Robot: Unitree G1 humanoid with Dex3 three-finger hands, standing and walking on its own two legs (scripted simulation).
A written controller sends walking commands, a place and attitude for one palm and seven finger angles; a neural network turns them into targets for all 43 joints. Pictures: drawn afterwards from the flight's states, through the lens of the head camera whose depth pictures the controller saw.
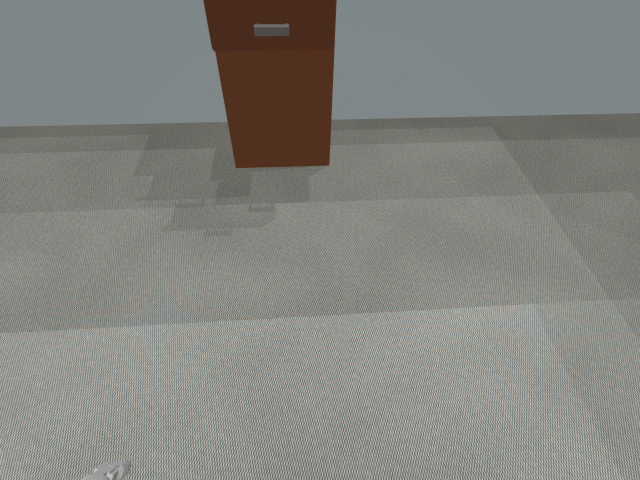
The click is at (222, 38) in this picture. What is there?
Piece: drawer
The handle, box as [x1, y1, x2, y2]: [254, 23, 288, 35]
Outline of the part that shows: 254,24 255,35 288,35 287,23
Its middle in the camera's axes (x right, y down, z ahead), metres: -0.17 -0.72 +1.32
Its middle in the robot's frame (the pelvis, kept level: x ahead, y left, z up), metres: +1.47 +0.24 -0.01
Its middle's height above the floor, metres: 0.75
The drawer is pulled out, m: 0.19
